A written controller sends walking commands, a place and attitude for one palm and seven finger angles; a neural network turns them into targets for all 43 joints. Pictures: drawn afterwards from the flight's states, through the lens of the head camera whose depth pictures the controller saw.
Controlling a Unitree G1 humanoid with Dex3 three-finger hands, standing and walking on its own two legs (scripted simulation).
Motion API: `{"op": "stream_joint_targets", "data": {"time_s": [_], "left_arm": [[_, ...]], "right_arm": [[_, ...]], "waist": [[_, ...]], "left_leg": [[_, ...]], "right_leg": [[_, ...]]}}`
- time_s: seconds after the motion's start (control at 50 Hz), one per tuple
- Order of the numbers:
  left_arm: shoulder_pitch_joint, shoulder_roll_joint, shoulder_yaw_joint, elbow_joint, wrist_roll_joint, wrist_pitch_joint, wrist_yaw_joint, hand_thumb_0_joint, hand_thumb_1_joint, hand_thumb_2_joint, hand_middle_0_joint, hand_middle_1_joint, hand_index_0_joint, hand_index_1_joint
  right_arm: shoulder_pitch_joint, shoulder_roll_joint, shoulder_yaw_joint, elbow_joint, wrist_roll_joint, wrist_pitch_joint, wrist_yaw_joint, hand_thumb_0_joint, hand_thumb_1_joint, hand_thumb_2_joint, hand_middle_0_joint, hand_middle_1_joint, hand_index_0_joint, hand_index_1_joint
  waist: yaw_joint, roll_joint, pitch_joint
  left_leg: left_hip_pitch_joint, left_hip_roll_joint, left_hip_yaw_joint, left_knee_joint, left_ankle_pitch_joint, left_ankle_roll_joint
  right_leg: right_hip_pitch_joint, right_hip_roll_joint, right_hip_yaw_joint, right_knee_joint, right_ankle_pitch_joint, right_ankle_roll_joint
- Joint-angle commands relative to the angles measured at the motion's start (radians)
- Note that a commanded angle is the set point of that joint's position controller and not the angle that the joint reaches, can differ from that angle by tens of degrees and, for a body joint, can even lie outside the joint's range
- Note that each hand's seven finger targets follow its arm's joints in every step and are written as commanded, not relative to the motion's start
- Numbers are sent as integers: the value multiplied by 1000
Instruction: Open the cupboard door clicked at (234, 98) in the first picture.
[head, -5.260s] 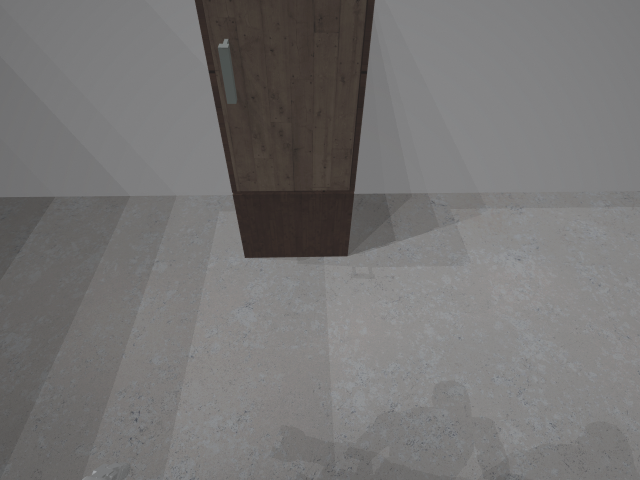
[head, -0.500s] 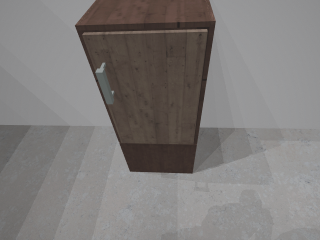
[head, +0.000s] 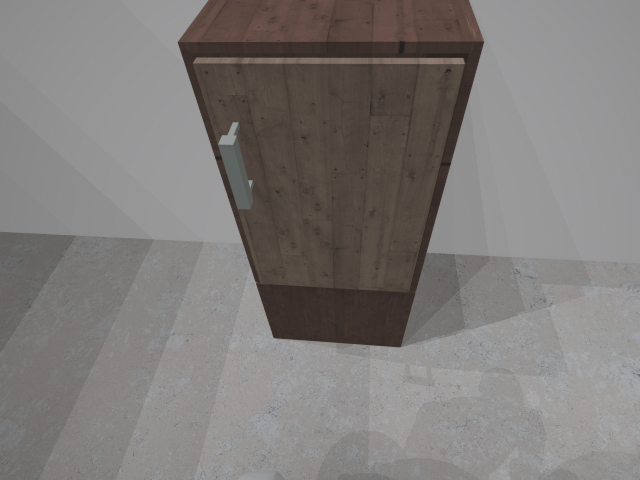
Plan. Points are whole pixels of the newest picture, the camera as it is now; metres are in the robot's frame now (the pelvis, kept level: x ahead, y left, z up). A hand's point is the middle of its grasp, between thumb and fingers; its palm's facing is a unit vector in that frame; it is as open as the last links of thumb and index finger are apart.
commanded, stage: come to a stop and stand still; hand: left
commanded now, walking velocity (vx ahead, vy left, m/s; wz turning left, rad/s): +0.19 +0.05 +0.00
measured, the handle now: (240, 166) +0.59 +0.18 +0.04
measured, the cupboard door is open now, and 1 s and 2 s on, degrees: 0 0 0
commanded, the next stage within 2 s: none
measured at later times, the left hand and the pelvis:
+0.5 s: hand out of the picture +0.11 +0.18 -0.16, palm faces +0.00 -0.96 -0.29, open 7.3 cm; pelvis +0.06 -0.01 +0.00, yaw -1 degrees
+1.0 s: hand out of the picture +0.04 +0.22 -0.17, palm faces +0.04 -0.97 -0.23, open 7.4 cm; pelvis +0.02 +0.04 +0.00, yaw +0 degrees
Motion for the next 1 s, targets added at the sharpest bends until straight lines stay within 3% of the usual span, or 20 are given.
{"op": "stream_joint_targets", "data": {"time_s": [0.0,0.06,0.08,0.1,0.14,0.18,0.24,0.3,0.34,0.38,0.42,0.56,0.68,0.76,0.78,0.8,0.84,0.88,0.92,0.98], "left_arm": [[18,175,33,-28,0,-3,2,0,900,900,-200,-300,-200,-300],[24,163,31,-21,-8,21,-5,0,900,900,-200,-300,-200,-300],[42,110,19,-24,-11,33,-8,0,900,900,-200,-300,-200,-300],[65,62,9,-40,-17,42,-8,0,900,900,-200,-300,-200,-300],[42,56,1,-72,-12,46,-3,0,900,900,-200,-300,-200,-300],[17,49,-3,-26,-12,47,0,0,900,900,-200,-300,-200,-300],[39,55,-9,-20,-22,62,-7,0,900,900,-200,-300,-200,-300],[51,71,-4,-38,-15,71,-7,0,900,900,-200,-300,-200,-300],[81,96,0,-40,-8,58,-4,0,900,900,-200,-300,-200,-300],[47,214,11,-61,0,42,6,0,900,900,-200,-300,-200,-300],[13,206,4,-75,-2,35,10,0,900,900,-200,-300,-200,-300],[20,207,13,-79,-7,33,23,0,900,900,-200,-300,-200,-300],[12,230,26,-85,-4,47,25,0,900,900,-200,-300,-200,-300],[-49,226,23,-92,-7,55,19,0,900,900,-200,-300,-200,-300],[-67,217,21,-92,-12,58,17,0,900,900,-200,-300,-200,-300],[36,216,2,-69,-13,33,50,0,900,900,-200,-300,-200,-300],[-25,224,1,-106,-11,24,44,0,900,900,-200,-300,-200,-300],[-40,206,-6,-106,-12,21,40,0,900,900,-200,-300,-200,-300],[-71,194,-17,-110,-9,40,29,0,900,900,-200,-300,-200,-300],[-36,169,-26,-108,-7,56,17,0,900,900,-200,-300,-200,-300]], "right_arm": [[-4,5,-6,-103,3,-42,19,0,-900,-900,200,300,200,300],[113,-23,-6,-60,-2,-58,4,0,-900,-900,200,300,200,300],[171,-93,-20,-43,-10,-66,-9,0,-900,-900,200,300,200,300],[207,-175,-33,-54,-15,-64,-21,0,-900,-900,200,300,200,300],[111,-190,-37,-110,-16,-43,-29,0,-900,-900,200,300,200,300],[-12,-110,-8,-101,-17,-55,-37,0,-900,-900,200,300,200,300],[-57,-137,-13,-112,-14,-48,-47,0,-900,-900,200,300,200,300],[-70,-175,-40,-120,-10,-25,-48,0,-900,-900,200,300,200,300],[-84,-160,-43,-124,-4,-17,-44,0,-900,-900,200,300,200,300],[-70,-59,-28,-144,11,-3,-33,0,-900,-900,200,300,200,300],[-91,-46,-31,-142,7,15,-32,0,-900,-900,200,300,200,300],[-137,-68,-27,-122,10,17,-24,0,-900,-900,200,300,200,300],[-157,-65,-25,-148,13,21,-22,0,-900,-900,200,300,200,300],[-87,-50,-19,-125,13,13,-20,0,-900,-900,200,300,200,300],[-52,-53,-17,-111,13,7,-21,0,-900,-900,200,300,200,300],[-124,-159,-41,-174,11,1,-18,0,-900,-900,200,300,200,300],[-99,-81,-22,-210,2,-6,-15,0,-900,-900,200,300,200,300],[-73,-103,-23,-200,7,-3,-19,0,-900,-900,200,300,200,300],[-78,-100,-18,-201,5,-9,-15,0,-900,-900,200,300,200,300],[-108,-142,-15,-224,-2,-15,-13,0,-900,-900,200,300,200,300]], "waist": [[-25,-216,41],[-62,-55,-7],[-76,132,-30],[-77,336,-65],[-52,109,5],[-13,179,29],[-4,125,-30],[-1,93,-77],[20,33,-86],[-6,-261,-76],[-3,-226,-89],[32,-155,-97],[40,-167,-111],[-3,-167,-110],[-23,-142,-104],[1,44,-179],[-31,39,-138],[-35,-105,-103],[-31,-9,-28],[-4,-11,109]], "left_leg": [[98,12,20,-268,149,0],[341,-26,62,-511,266,-16],[389,101,-114,-592,320,19],[385,328,-410,-734,407,126],[210,386,-457,-759,351,235],[132,291,-281,-721,671,166],[181,256,-175,-669,838,157],[195,244,-156,-623,712,147],[153,176,-109,-527,579,85],[22,-6,18,-364,78,-18],[51,-16,-50,-191,-84,-23],[-44,-28,-42,-142,-6,-60],[16,-36,-43,-266,15,-54],[220,-49,-22,-500,174,-35],[308,-42,-17,-593,249,-25],[252,-6,-3,-439,185,-28],[182,-7,-42,-495,148,-11],[186,29,-58,-504,215,7],[189,44,-96,-574,265,22],[2,82,-174,-714,31,48]], "right_leg": [[-126,-205,155,-258,200,-131],[-183,-100,83,-68,37,-77],[-232,-22,21,132,-31,-36],[-319,56,-30,359,-266,3],[-304,-2,65,470,-231,-10],[-231,-31,90,436,-142,5],[-147,-8,56,277,-103,25],[-86,22,25,115,-3,24],[7,10,62,-89,186,18],[33,-246,323,-184,580,-75],[-23,-280,334,-206,653,-164],[187,-239,262,-132,949,-182],[175,-259,296,-156,805,-207],[16,-199,263,-169,476,-144],[-51,-169,239,-156,364,-112],[70,-173,283,-136,529,-53],[41,-202,299,-123,484,-84],[10,-144,224,-137,419,-67],[-70,-92,168,-125,200,-45],[-61,-23,106,-113,57,-16]]}}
